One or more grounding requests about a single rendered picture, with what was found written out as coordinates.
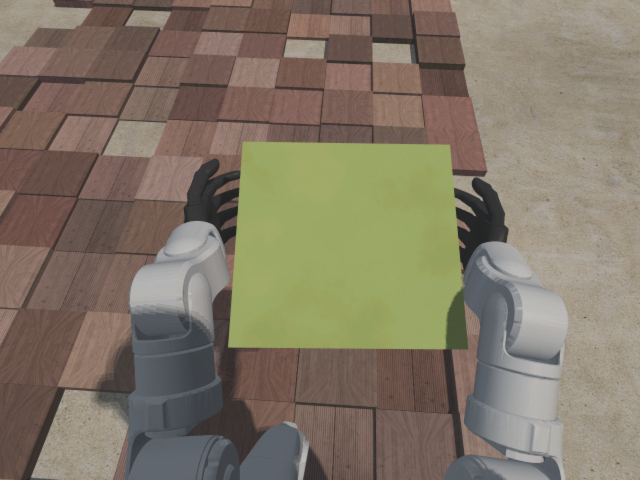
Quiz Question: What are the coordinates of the robot left hand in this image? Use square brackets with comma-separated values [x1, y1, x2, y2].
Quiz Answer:
[184, 159, 241, 244]

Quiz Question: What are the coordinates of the right robot upper arm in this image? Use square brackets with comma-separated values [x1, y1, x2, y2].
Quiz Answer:
[444, 454, 552, 480]

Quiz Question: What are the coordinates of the robot left forearm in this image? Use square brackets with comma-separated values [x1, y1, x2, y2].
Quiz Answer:
[124, 221, 230, 480]

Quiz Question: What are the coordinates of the robot right hand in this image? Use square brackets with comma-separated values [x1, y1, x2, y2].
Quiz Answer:
[454, 177, 509, 271]

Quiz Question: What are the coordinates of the left robot upper arm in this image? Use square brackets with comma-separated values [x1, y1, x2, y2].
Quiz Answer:
[128, 435, 240, 480]

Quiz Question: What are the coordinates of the carton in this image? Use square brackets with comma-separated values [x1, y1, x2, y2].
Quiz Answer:
[228, 142, 468, 350]

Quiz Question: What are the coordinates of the robot right forearm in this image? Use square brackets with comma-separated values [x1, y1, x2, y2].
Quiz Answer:
[463, 241, 569, 480]

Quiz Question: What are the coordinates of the robot left thigh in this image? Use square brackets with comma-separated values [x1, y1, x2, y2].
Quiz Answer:
[240, 425, 310, 480]

